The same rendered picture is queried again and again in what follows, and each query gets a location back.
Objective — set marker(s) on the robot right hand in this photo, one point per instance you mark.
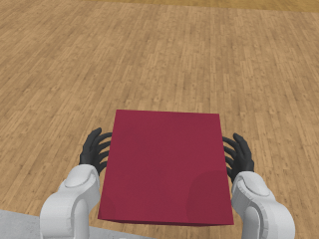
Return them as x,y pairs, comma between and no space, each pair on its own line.
242,156

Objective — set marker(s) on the carton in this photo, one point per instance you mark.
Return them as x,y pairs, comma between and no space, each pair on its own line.
166,168

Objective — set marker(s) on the left robot forearm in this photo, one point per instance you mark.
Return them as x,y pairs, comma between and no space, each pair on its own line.
65,213

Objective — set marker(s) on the robot left hand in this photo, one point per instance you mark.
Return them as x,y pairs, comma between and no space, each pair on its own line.
91,149

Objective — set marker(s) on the right robot forearm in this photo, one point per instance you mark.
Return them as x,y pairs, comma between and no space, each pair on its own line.
262,216

